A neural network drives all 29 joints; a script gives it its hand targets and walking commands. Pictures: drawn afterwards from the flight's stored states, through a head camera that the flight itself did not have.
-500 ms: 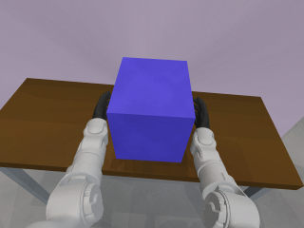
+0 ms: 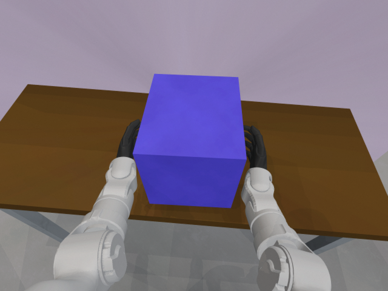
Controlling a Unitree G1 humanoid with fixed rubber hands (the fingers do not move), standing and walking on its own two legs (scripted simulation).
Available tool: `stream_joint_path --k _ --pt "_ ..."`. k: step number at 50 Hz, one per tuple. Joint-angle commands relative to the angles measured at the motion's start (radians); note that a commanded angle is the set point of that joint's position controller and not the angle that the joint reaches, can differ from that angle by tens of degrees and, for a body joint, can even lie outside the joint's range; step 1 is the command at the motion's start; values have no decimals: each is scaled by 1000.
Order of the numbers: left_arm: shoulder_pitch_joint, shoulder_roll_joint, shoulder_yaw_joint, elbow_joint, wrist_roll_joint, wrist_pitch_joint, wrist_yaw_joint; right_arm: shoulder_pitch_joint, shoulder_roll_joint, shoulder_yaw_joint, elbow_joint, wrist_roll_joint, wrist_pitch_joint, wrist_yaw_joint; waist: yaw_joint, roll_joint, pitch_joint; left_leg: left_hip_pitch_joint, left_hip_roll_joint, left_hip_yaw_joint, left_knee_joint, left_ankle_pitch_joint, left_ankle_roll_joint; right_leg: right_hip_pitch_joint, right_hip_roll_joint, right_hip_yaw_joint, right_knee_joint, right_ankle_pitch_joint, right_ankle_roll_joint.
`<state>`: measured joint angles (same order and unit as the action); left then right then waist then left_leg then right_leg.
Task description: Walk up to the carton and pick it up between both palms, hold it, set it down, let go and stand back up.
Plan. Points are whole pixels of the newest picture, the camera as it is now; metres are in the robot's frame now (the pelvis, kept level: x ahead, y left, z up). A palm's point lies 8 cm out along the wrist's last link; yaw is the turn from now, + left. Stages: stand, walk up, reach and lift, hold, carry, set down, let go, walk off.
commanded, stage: set down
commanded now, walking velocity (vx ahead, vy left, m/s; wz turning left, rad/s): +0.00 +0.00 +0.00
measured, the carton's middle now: (193, 141) +0.44 +0.04 +0.02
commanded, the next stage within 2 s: none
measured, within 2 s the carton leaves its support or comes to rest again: rests again in 0.94 s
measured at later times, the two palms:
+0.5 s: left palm (128, 162) +0.38 +0.18 +0.00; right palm (251, 170) +0.38 -0.10 +0.00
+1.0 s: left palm (129, 161) +0.39 +0.19 -0.01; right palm (252, 169) +0.39 -0.11 -0.01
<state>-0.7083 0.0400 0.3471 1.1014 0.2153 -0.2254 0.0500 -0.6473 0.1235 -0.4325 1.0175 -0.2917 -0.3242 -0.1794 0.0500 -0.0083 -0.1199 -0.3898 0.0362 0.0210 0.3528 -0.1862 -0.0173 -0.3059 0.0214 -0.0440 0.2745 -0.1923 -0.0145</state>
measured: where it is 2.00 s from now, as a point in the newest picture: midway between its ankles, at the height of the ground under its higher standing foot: outside the picture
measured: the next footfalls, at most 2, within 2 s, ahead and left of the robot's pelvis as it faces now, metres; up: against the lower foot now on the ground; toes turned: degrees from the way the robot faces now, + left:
none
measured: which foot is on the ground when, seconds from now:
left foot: down 0.00-1.00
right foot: down 0.00-1.00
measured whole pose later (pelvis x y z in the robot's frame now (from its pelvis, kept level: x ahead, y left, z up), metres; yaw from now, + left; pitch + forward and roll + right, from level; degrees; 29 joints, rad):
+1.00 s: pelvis -0.02 +0.01 -0.02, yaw -2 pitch +22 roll -2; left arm -0.89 0.11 0.37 1.43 0.15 -0.45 0.08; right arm -0.83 0.02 -0.45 1.30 -0.27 -0.44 -0.12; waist 0.05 -0.01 -0.18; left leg -0.69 0.06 0.07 0.53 -0.22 0.01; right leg -0.62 0.02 -0.03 0.47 -0.23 0.00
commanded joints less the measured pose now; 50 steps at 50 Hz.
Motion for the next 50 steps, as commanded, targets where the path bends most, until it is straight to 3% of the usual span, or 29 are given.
stream_joint_path --k 1,3,7,9,10,11,12,13,14,16,17,18,20,21,23,27,29,31,32,34,37,38,39,42,44,45,46,48,50 --pt "-738 -613 -279 -163 22 -126 -133 -665 640 400 -79 -79 -88 177 9 26 -694 179 -21 74 64 618 -44 435 -4 -9 134 749 53" --pt "-736 -623 -282 -146 24 -139 -134 -653 640 369 -51 -102 -98 175 0 61 -693 211 -23 67 79 650 -63 390 -2 -24 130 706 41" --pt "-734 -604 -263 -80 32 -167 -144 -638 630 347 11 -115 -98 184 -1 31 -648 162 -23 92 74 571 -54 356 -13 -11 136 682 50" --pt "-724 -609 -268 -53 23 -170 -142 -689 631 350 -26 -127 -111 191 20 48 -697 188 -18 82 92 609 -51 330 -5 -14 154 652 42" --pt "-766 -594 -265 -79 16 -182 -137 -685 636 348 -21 -128 -114 191 7 69 -716 201 -13 73 98 636 -59 290 1 -14 149 636 41" --pt "-765 -583 -262 -64 9 -190 -139 -664 623 330 1 -130 -113 189 -10 41 -692 178 -20 86 109 631 -65 310 -3 -13 148 664 35" --pt "-762 -585 -256 -51 9 -194 -139 -669 645 346 12 -110 -113 189 14 54 -703 171 -13 89 111 632 -58 305 -8 -7 160 688 37" --pt "-803 -582 -281 -58 -7 -203 -142 -676 637 334 26 -129 -114 189 -12 60 -696 149 -25 82 107 597 -61 300 -6 -9 160 658 40" --pt "-823 -596 -269 -49 -12 -219 -147 -686 642 330 37 -143 -110 190 -12 30 -734 107 -22 73 108 530 -52 314 -13 5 161 661 39" --pt "-819 -583 -282 -43 -8 -242 -135 -639 671 325 58 -144 -121 194 -11 45 -727 124 -23 76 116 540 -39 303 -6 -2 181 649 40" --pt "-816 -582 -271 -21 18 -239 -137 -654 656 307 73 -164 -117 194 -22 70 -717 126 -17 62 120 545 -57 262 -9 -4 171 626 29" --pt "-812 -585 -256 -13 0 -238 -138 -679 639 311 53 -152 -116 196 2 81 -742 140 -14 76 123 558 -47 258 -9 -9 185 608 27" --pt "-814 -561 -243 39 -6 -245 -138 -713 629 306 27 -146 -124 197 7 42 -733 88 -17 77 112 501 -35 250 -12 -5 180 585 37" --pt "-804 -546 -226 54 1 -252 -140 -693 597 291 63 -149 -127 200 -15 35 -707 68 -27 85 111 495 -43 268 -15 0 182 594 37" --pt "-788 -547 -210 88 2 -262 -142 -684 600 285 72 -164 -135 194 7 36 -738 67 -18 82 126 499 -40 259 -21 3 196 610 34" --pt "-798 -496 -197 130 4 -305 -127 -691 582 246 117 -167 -159 194 -28 41 -722 37 -12 92 138 488 -48 236 -12 -7 209 575 29" --pt "-817 -500 -178 161 16 -306 -130 -696 578 228 141 -180 -173 198 7 56 -750 60 -10 80 160 497 -45 185 -2 -14 221 552 25" --pt "-832 -498 -170 175 27 -312 -130 -718 568 211 152 -187 -175 204 -11 59 -725 60 -5 74 159 452 -47 151 -2 -18 208 475 22" --pt "-820 -501 -159 178 37 -311 -128 -708 550 207 167 -184 -177 203 6 60 -726 40 0 72 162 431 -37 143 -7 -3 207 474 9" --pt "-795 -475 -142 210 30 -317 -124 -686 524 195 192 -189 -177 201 7 20 -713 32 1 90 165 443 -37 154 -6 -8 230 492 31" --pt "-841 -431 -126 177 17 -318 -117 -716 482 187 193 -174 -180 194 2 47 -736 17 -10 89 170 437 -39 166 0 -3 232 488 25" --pt "-808 -417 -117 220 28 -318 -116 -703 464 170 206 -181 -181 191 -19 34 -702 14 -16 91 165 419 -38 152 -2 -4 219 486 23" --pt "-802 -405 -107 224 26 -320 -114 -705 455 155 218 -193 -180 188 -11 15 -703 1 -6 87 171 401 -37 129 -5 0 229 477 24" --pt "-796 -360 -95 219 40 -320 -100 -704 420 146 219 -161 -198 191 13 74 -722 46 -6 89 194 490 -52 99 13 -14 238 468 17" --pt "-788 -325 -85 209 30 -303 -83 -687 350 113 213 -153 -193 181 1 86 -728 62 1 85 191 500 -57 87 10 -22 234 467 9" --pt "-791 -246 -61 194 28 -307 -69 -697 269 107 206 -138 -192 169 17 70 -749 50 -8 93 203 478 -44 93 4 -14 235 461 13" --pt "-779 -150 -36 198 13 -303 -57 -695 188 110 205 -115 -178 158 9 39 -760 25 -11 95 202 500 -45 115 8 -5 241 483 19" --pt "-766 -16 -18 134 -18 -292 -17 -686 48 105 152 -23 -162 133 33 72 -822 70 -5 103 212 535 -46 111 15 -2 253 500 18" --pt "-790 11 -57 127 -79 -287 3 -733 21 131 144 43 -144 117 30 62 -813 66 -6 90 233 559 -48 67 22 3 247 468 20"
